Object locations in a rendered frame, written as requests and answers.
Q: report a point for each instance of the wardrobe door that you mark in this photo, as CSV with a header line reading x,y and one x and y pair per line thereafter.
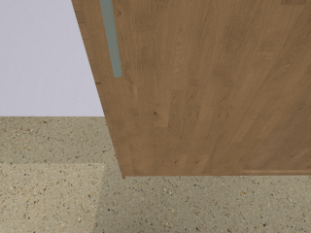
x,y
203,83
289,146

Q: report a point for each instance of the handle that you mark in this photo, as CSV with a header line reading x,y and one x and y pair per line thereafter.
x,y
111,35

